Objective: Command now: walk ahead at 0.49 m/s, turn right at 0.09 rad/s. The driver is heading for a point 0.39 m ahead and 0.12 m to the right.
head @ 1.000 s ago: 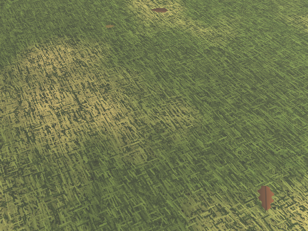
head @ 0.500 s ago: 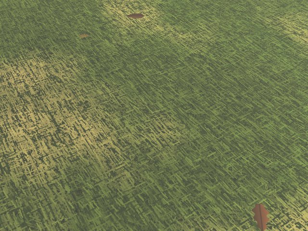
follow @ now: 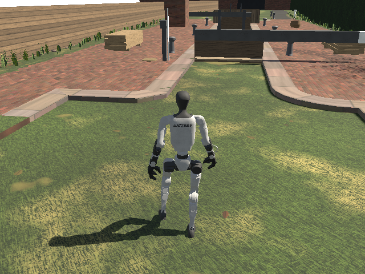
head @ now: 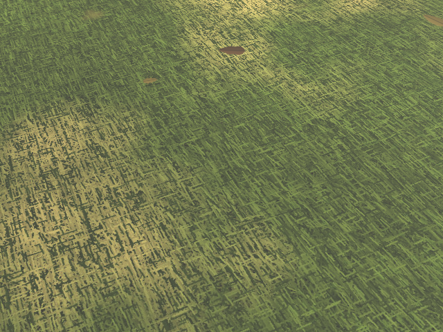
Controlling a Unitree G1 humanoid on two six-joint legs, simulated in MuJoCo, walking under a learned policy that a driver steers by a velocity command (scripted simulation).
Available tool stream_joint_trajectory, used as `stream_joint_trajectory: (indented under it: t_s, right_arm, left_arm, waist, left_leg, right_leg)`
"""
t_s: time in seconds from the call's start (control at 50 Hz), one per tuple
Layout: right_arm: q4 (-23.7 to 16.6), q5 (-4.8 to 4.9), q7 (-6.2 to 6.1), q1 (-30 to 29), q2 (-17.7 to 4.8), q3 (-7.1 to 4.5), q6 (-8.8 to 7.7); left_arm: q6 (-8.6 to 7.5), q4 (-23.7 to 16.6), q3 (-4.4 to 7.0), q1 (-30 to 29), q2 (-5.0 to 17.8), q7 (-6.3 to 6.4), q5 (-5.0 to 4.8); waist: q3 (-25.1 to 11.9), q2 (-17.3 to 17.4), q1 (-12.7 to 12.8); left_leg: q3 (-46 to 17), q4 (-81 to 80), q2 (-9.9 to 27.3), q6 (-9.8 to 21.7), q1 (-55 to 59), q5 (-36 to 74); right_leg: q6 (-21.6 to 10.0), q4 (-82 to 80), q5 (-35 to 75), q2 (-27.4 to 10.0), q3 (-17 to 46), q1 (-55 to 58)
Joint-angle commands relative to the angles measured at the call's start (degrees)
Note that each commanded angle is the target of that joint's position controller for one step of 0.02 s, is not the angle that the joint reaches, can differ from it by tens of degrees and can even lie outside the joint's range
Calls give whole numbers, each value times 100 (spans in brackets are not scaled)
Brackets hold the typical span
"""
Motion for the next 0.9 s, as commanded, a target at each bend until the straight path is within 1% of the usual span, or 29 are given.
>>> stream_joint_trajectory:
  t_s: [0.02,0.1,0.14,0.18,0.2,0.22,0.24,0.26,0.28,0.3,0.32,0.34,0.36,0.4,0.44,0.48,0.52,0.6,0.64,0.66,0.68,0.7,0.72,0.74,0.76,0.78,0.82,0.86,0.9]
  right_arm:
    - [-367,-23,35,-435,-211,-26,-73]
    - [-611,39,128,-1126,-200,28,-149]
    - [-730,66,184,-1285,-287,25,-205]
    - [-732,81,212,-1096,-486,-34,-264]
    - [-677,85,208,-800,-605,-88,-291]
    - [-481,76,176,-86,-816,-208,-310]
    - [-271,-18,126,980,-1146,-327,-331]
    - [-154,-87,88,1693,-1713,-484,-262]
    - [-172,-70,112,1663,-1266,-347,-237]
    - [-253,-40,101,1234,-825,-220,-238]
    - [-334,-35,95,831,-611,-154,-234]
    - [-338,-45,106,501,-427,-104,-233]
    - [-329,-90,105,321,-337,-74,-251]
    - [-269,-139,109,200,-334,-90,-272]
    - [-164,-163,86,271,-496,-137,-299]
    - [-106,-143,28,265,-611,-168,-259]
    - [-79,-101,-27,257,-655,-163,-194]
    - [141,35,-54,588,-867,-195,-68]
    - [183,121,-69,488,-932,-217,8]
    - [203,135,-73,483,-898,-209,39]
    - [268,40,-59,826,-745,-165,44]
    - [214,-168,-23,1201,-438,-53,9]
    - [314,-141,24,1600,-62,105,50]
    - [365,12,43,1380,-398,4,151]
    - [246,109,13,976,-484,-22,240]
    - [235,85,-66,767,-477,-42,329]
    - [258,13,-193,746,-502,-78,472]
    - [357,-9,-248,875,-352,-57,506]
    - [407,-16,-245,843,-269,-34,506]
  left_arm:
    - [-60,-295,164,-65,890,102,-61]
    - [31,-133,194,381,950,139,-128]
    - [92,-96,226,460,977,168,-156]
    - [148,-120,276,397,1052,200,-160]
    - [177,-154,295,314,1083,202,-154]
    - [195,-206,265,244,998,196,-133]
    - [195,-370,171,149,757,183,-62]
    - [108,-538,-4,719,80,155,-80]
    - [25,-535,22,735,294,158,-187]
    - [3,-626,181,298,842,169,-315]
    - [20,-689,209,20,879,198,-323]
    - [55,-715,238,-122,818,219,-263]
    - [124,-717,277,-64,708,218,-230]
    - [268,-762,262,-22,448,193,-226]
    - [345,-885,266,-116,387,221,-154]
    - [338,-996,227,-308,311,195,-77]
    - [304,-1084,147,-703,192,113,-41]
    - [306,-1278,142,-1237,383,-5,-18]
    - [295,-1290,191,-1151,558,-31,17]
    - [288,-1181,252,-871,684,-20,48]
    - [284,-1092,379,-582,1072,37,68]
    - [317,-1097,443,-261,1481,110,173]
    - [347,-1053,285,-259,1108,108,177]
    - [363,-1052,179,-387,759,50,69]
    - [350,-1071,163,-740,732,34,22]
    - [342,-1101,161,-1049,761,46,29]
    - [362,-1153,176,-1573,806,110,101]
    - [373,-1107,166,-1684,725,155,146]
    - [383,-1014,151,-1678,674,193,119]
  waist:
    - [330,-414,-101]
    - [443,-436,105]
    - [449,-503,72]
    - [316,-651,-107]
    - [150,-742,-292]
    - [-279,-718,-642]
    - [-1154,-505,-1074]
    - [-2113,887,-940]
    - [-2394,1382,-942]
    - [-1493,917,-902]
    - [-941,566,-771]
    - [-523,358,-622]
    - [-309,501,-438]
    - [-65,458,-286]
    - [62,260,-167]
    - [44,202,-132]
    - [-20,207,-245]
    - [-215,238,-393]
    - [-278,276,-211]
    - [-422,183,-50]
    - [-694,-247,-30]
    - [-1350,-1150,-161]
    - [-2048,-1746,-265]
    - [-1989,-1145,-198]
    - [-1359,-967,-227]
    - [-989,-727,-287]
    - [-680,-844,-523]
    - [-719,-920,-572]
    - [-778,-940,-546]
  left_leg:
    - [72,-1011,-95,-113,116,941]
    - [104,-1856,-340,-184,286,1043]
    - [-2,-2171,-389,-142,384,820]
    - [-16,-2349,-472,-69,835,445]
    - [69,-2408,-559,2,1301,196]
    - [172,-2522,-650,153,2281,60]
    - [-344,-2180,-46,470,3960,47]
    - [-2575,-2396,1420,1260,6281,-772]
    - [-3837,-3124,1684,1426,6326,-1449]
    - [-3001,-3241,1473,1124,5577,-1689]
    - [-2218,-3372,1283,931,4759,-1421]
    - [-1646,-3602,1052,841,4011,-1060]
    - [-1180,-3805,884,767,3500,-815]
    - [-583,-4075,743,841,2904,-74]
    - [-80,-4016,734,1006,2729,1670]
    - [425,-3930,601,1000,2714,2511]
    - [821,-3884,401,930,2623,2679]
    - [712,-3467,607,863,3289,2714]
    - [653,-2970,649,689,3474,2601]
    - [701,-2509,481,534,3464,2564]
    - [896,-1750,101,248,3233,1994]
    - [1082,-387,-396,-102,2097,-297]
    - [529,775,-736,-350,1460,-3515]
    - [38,1106,-552,-376,1413,-3753]
    - [85,1181,-469,-369,1050,-3575]
    - [79,1051,-375,-378,953,-3275]
    - [64,519,-290,-435,1497,-2669]
    - [180,-44,-378,-437,1996,-2311]
    - [245,-680,-431,-387,2388,-1767]
  right_leg:
    - [-763,-824,596,-1466,959,-462]
    - [-720,-548,617,-1553,1058,-30]
    - [-669,-270,674,-1700,1216,278]
    - [-580,54,940,-1823,1420,457]
    - [-521,373,1391,-1799,1449,466]
    - [-386,1131,2021,-1529,1296,336]
    - [-203,2604,1534,-1176,1067,-488]
    - [281,4800,-593,-247,446,-2774]
    - [259,5793,-2547,-261,1049,-3515]
    - [180,6166,-2219,-582,1155,-3927]
    - [150,6103,-1713,-867,994,-3886]
    - [159,5821,-1312,-1044,946,-3674]
    - [162,5586,-1031,-1215,981,-3370]
    - [209,5392,-834,-1267,907,-3012]
    - [316,4988,-655,-1154,891,-3017]
    - [384,4083,-119,-1066,762,-2885]
    - [386,3112,580,-957,475,-2422]
    - [289,2230,735,-781,398,-2104]
    - [108,1782,654,-686,355,-1800]
    - [-12,1373,1004,-539,243,-1274]
    - [-171,1196,2774,-730,462,-486]
    - [-718,1742,5390,-1807,1559,1033]
    - [-1619,1525,5465,-2727,2701,1540]
    - [-1536,1246,4094,-2495,2597,1057]
    - [-1307,1010,3035,-2248,2263,560]
    - [-1118,788,2164,-2081,2096,54]
    - [-888,411,1176,-1843,1769,-952]
    - [-871,291,856,-1692,1511,-1297]
    - [-828,228,378,-1611,1378,-1395]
